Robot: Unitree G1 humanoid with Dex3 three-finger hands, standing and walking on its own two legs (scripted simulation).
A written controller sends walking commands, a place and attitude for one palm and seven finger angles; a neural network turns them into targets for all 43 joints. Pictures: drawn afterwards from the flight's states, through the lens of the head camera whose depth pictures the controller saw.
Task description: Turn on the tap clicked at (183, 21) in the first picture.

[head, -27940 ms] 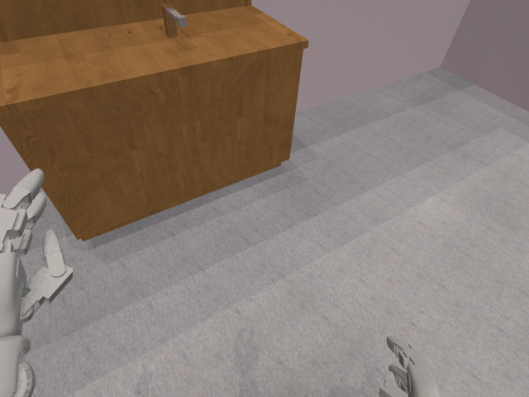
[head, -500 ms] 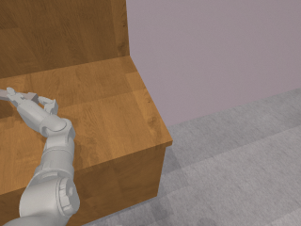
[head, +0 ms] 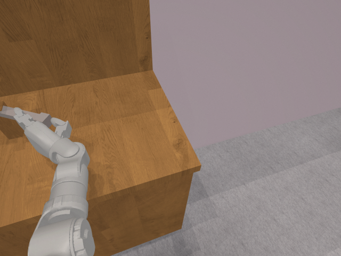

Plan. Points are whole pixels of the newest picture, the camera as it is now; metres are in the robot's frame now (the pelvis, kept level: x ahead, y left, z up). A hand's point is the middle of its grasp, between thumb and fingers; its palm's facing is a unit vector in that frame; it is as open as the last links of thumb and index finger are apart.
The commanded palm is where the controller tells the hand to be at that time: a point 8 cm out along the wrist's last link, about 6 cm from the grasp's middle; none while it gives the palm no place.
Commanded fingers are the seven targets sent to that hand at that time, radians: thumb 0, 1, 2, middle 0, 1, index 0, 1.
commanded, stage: lift the hand up off the lever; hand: left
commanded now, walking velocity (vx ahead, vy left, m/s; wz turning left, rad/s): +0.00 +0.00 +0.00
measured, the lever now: (44, 121) +0.43 +0.31 +0.09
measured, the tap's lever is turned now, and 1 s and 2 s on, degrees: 56 52 52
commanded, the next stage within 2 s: draw the hand back beside the body in 1.88 s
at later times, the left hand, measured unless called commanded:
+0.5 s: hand (59, 123) +0.40 +0.26 +0.11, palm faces +0.83 -0.55 -0.07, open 8.4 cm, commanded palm +0.35 +0.28 +0.12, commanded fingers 0.00 0.90 0.90 -0.15 -0.15 -0.15 -0.15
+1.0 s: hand (51, 120) +0.40 +0.27 +0.13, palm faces +0.84 -0.54 -0.05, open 8.6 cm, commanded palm +0.34 +0.29 +0.14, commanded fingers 0.00 0.90 0.90 -0.15 -0.15 -0.15 -0.15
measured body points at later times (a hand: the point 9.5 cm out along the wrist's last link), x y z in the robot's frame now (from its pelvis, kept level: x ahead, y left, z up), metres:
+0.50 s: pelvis +0.00 -0.01 +0.01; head +0.01 -0.01 +0.46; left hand +0.36 +0.28 +0.12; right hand +0.10 -0.25 -0.12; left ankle +0.04 +0.11 -0.71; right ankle -0.04 -0.08 -0.71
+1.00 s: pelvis +0.00 -0.01 +0.01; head +0.00 -0.01 +0.46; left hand +0.35 +0.29 +0.13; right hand +0.10 -0.27 -0.11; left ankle +0.04 +0.11 -0.71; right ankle -0.04 -0.08 -0.71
